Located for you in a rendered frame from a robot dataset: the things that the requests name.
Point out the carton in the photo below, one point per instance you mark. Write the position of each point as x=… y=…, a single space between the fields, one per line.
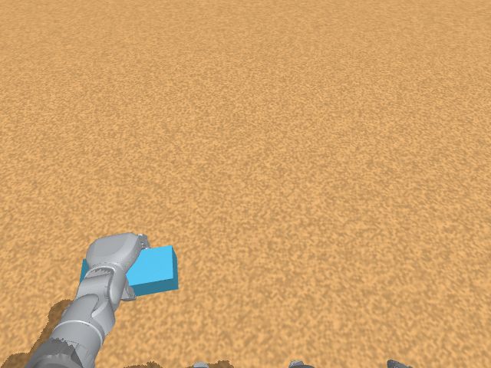
x=154 y=271

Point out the left robot arm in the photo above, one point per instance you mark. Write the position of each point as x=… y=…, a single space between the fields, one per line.
x=86 y=321

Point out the left robot hand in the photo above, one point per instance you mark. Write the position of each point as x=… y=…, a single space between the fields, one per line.
x=121 y=250

